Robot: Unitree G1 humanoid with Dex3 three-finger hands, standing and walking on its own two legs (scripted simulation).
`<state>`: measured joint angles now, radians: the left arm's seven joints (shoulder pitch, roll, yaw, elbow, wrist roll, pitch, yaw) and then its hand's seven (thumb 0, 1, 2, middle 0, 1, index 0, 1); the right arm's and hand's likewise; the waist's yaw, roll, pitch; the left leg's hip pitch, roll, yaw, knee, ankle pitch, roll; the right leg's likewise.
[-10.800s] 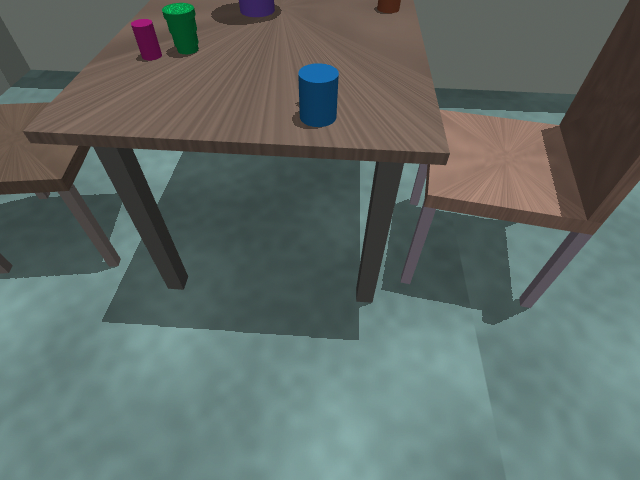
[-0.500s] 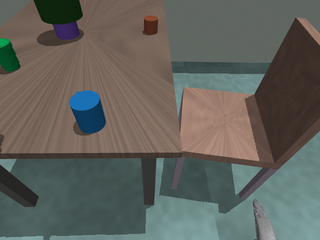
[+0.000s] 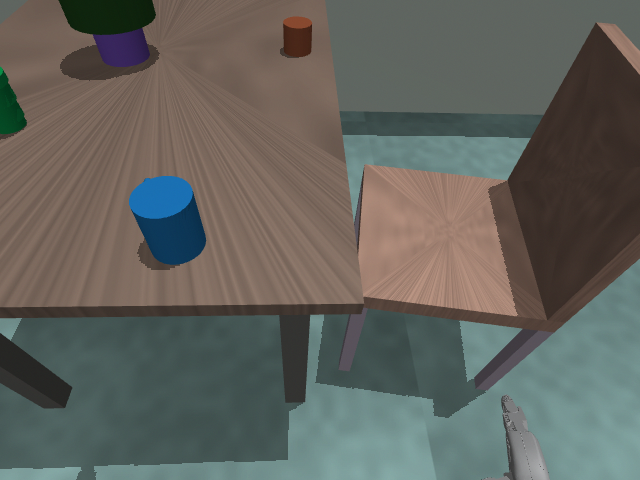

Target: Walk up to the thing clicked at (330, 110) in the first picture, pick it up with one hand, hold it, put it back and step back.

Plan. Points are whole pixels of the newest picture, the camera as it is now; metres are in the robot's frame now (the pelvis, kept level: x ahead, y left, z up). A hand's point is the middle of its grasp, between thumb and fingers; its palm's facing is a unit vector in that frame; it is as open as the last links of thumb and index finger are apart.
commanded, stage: go down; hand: left
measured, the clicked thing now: (166, 214) +0.48 +0.22 +0.04
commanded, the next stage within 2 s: approach in 1.02 s
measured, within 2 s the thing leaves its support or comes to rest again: neither
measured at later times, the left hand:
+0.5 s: hand out of the picture +0.37 +0.41 +0.17, palm faces +0.26 -0.97 +0.00, open 17.7 cm
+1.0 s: hand out of the picture +0.36 +0.40 +0.17, palm faces +0.26 -0.97 -0.01, open 17.7 cm
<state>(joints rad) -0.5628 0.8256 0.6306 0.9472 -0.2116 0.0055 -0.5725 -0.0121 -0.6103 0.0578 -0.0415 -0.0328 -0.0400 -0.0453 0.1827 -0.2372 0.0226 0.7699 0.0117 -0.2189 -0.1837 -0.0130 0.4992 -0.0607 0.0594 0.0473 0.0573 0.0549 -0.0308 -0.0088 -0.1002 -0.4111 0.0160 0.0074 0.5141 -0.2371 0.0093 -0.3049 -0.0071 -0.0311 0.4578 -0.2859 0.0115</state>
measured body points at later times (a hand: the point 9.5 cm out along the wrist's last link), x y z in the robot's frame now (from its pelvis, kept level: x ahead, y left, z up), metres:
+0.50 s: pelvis +0.00 +0.01 +0.00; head +0.04 +0.03 +0.44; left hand +0.35 +0.46 +0.18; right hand +0.15 -0.26 -0.08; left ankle +0.01 +0.11 -0.74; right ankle -0.04 -0.13 -0.74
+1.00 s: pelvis +0.00 +0.01 -0.01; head +0.04 +0.02 +0.44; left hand +0.34 +0.46 +0.17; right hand +0.15 -0.26 -0.08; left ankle +0.01 +0.11 -0.74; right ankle -0.04 -0.13 -0.74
